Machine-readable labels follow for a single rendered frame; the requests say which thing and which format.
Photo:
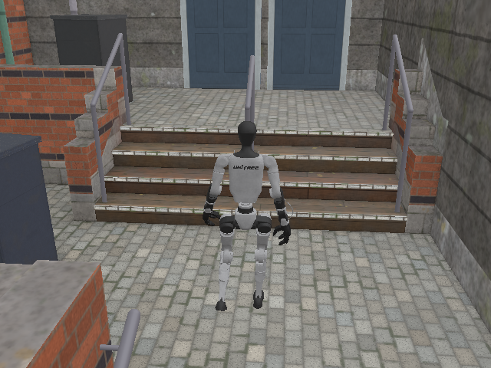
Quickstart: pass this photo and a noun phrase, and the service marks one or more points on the robot thigh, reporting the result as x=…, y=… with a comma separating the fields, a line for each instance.
x=263, y=229
x=227, y=227

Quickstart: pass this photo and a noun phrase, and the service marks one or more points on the robot right thigh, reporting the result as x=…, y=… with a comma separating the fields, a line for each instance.
x=263, y=229

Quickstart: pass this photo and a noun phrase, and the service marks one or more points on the right robot hand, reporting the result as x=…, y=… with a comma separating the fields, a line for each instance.
x=285, y=235

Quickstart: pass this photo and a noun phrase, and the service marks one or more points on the robot right forearm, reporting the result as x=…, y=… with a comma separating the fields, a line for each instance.
x=281, y=209

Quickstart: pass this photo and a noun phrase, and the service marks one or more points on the left robot upper arm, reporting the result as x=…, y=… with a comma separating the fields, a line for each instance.
x=218, y=172

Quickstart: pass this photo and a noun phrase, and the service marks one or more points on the right robot upper arm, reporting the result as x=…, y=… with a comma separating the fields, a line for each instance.
x=270, y=162

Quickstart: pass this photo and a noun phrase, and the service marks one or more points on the robot left forearm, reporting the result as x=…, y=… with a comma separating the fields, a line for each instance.
x=210, y=201

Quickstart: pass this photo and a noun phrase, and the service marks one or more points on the robot left thigh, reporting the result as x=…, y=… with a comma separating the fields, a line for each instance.
x=227, y=227

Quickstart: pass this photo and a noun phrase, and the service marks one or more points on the left robot hand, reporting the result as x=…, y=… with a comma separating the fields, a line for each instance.
x=213, y=215

